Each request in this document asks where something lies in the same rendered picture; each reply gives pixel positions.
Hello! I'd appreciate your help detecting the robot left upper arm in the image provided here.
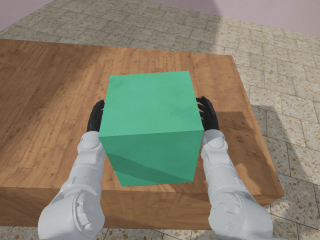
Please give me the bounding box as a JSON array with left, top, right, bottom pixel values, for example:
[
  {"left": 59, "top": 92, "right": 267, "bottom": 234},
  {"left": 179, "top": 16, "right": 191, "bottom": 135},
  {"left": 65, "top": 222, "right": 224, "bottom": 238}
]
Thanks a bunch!
[{"left": 37, "top": 191, "right": 105, "bottom": 240}]

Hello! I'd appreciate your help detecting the robot left hand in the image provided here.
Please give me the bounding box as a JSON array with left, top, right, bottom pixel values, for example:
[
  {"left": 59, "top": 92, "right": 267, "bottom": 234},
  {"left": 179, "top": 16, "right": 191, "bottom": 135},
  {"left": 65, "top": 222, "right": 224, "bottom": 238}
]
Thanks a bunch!
[{"left": 86, "top": 99, "right": 105, "bottom": 132}]

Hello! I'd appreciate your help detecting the pedestal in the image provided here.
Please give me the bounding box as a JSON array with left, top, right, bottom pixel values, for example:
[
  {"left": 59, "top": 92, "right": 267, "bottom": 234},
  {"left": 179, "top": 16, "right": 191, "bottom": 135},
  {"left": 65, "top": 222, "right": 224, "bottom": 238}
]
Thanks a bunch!
[{"left": 0, "top": 38, "right": 285, "bottom": 231}]

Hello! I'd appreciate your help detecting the robot right forearm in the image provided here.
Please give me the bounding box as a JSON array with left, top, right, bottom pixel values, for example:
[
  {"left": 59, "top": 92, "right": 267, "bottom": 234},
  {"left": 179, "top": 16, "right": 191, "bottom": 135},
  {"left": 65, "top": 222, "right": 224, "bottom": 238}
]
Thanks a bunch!
[{"left": 200, "top": 129, "right": 260, "bottom": 206}]

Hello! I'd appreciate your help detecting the robot right upper arm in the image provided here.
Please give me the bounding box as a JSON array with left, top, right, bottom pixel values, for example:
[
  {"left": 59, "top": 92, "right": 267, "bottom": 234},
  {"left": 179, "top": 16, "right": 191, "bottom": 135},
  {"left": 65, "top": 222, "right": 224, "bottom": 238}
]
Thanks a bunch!
[{"left": 208, "top": 192, "right": 289, "bottom": 240}]

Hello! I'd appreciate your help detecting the carton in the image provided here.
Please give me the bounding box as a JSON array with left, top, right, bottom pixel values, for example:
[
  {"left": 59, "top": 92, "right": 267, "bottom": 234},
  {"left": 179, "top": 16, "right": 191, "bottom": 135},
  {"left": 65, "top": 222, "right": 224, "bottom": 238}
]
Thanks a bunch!
[{"left": 98, "top": 71, "right": 204, "bottom": 187}]

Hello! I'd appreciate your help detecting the robot right hand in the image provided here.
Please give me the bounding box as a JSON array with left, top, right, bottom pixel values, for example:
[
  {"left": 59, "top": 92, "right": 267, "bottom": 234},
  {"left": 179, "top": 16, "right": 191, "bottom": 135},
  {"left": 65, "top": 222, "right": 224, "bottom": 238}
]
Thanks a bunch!
[{"left": 196, "top": 96, "right": 219, "bottom": 131}]

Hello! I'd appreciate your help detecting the robot left forearm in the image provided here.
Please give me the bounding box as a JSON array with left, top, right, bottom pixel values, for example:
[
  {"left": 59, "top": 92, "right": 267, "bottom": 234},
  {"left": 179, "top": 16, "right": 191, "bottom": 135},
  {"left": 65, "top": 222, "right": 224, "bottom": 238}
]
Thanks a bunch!
[{"left": 38, "top": 131, "right": 106, "bottom": 239}]

